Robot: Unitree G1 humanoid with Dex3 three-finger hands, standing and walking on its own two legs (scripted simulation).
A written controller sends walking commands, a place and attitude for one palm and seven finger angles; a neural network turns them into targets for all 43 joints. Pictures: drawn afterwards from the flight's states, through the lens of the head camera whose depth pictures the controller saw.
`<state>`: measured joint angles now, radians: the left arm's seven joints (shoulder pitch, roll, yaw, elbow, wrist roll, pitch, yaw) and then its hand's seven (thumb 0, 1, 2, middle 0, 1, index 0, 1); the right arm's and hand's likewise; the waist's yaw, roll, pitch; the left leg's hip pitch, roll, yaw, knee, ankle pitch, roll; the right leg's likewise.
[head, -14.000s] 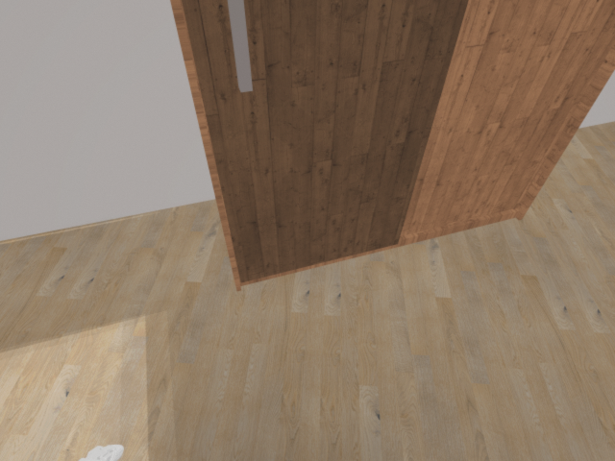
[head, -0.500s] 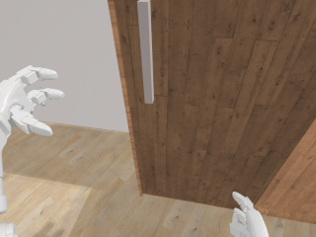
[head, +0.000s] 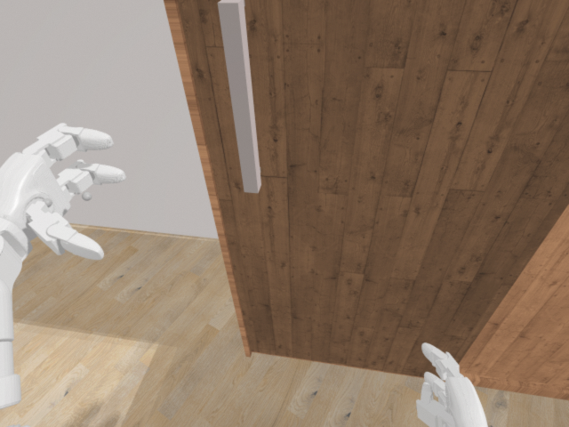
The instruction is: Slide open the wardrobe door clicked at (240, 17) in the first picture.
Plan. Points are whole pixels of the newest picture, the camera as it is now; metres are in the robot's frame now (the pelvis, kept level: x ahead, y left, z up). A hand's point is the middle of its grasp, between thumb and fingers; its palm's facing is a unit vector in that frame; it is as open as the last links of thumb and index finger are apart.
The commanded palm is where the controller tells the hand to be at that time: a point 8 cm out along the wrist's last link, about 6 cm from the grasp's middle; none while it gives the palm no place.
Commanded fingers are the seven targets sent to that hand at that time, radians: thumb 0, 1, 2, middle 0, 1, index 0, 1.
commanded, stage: move the hooked fingers beside the handle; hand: left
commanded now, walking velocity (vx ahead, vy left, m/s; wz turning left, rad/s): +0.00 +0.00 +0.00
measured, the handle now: (247, 106) +0.53 +0.14 +0.23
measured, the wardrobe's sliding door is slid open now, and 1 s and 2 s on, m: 0.00 0.00 0.00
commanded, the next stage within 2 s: none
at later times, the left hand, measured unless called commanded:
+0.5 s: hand (127, 170) +0.33 +0.25 +0.23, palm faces +0.03 -1.00 -0.06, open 14.0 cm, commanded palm +0.30 +0.30 +0.23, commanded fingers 0.00 -0.50 0.30 -0.30 -1.20 -0.30 -1.20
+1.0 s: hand (161, 151) +0.39 +0.23 +0.23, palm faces +0.03 -1.00 -0.03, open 14.0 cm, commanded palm +0.37 +0.28 +0.22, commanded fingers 0.00 -0.50 0.30 -0.30 -1.20 -0.30 -1.20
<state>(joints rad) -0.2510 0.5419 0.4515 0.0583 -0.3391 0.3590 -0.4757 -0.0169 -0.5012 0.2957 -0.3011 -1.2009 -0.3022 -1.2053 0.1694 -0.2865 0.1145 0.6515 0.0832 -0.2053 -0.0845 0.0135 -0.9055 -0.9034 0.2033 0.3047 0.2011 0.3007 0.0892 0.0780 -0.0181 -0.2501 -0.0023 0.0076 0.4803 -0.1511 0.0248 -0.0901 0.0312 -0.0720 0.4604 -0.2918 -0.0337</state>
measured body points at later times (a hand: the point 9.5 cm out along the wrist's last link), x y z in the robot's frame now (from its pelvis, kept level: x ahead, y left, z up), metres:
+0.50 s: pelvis +0.02 +0.00 +0.00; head -0.02 -0.03 +0.45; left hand +0.32 +0.31 +0.24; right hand +0.22 -0.22 -0.07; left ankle +0.07 +0.10 -0.74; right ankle -0.02 -0.09 -0.74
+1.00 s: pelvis +0.01 -0.01 +0.00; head -0.01 -0.03 +0.45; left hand +0.38 +0.28 +0.23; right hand +0.18 -0.26 -0.08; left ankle +0.07 +0.10 -0.74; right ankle -0.02 -0.09 -0.74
